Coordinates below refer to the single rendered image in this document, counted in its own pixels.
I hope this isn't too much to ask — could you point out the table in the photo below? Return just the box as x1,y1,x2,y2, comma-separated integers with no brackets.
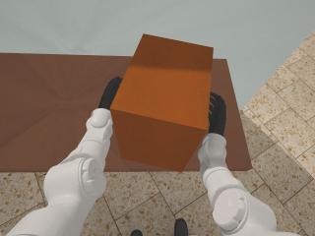
0,52,253,173

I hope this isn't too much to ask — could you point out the right robot foot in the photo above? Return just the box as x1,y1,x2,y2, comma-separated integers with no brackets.
174,218,188,236

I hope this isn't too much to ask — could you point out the carton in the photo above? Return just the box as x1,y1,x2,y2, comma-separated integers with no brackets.
109,33,214,173

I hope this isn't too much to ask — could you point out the left robot hand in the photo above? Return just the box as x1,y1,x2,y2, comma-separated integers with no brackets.
98,76,123,111

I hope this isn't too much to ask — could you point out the right robot forearm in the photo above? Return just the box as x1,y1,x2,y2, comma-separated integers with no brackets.
198,133,250,210

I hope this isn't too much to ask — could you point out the left robot forearm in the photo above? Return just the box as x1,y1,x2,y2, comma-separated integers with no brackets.
43,108,113,200

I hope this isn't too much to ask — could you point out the robot left upper arm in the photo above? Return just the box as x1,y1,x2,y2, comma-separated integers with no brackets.
6,157,106,236

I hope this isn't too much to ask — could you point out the right robot hand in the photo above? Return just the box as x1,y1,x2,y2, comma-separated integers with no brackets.
208,92,226,136

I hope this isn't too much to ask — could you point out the robot right upper arm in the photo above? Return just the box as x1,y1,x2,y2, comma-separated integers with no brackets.
212,188,301,236

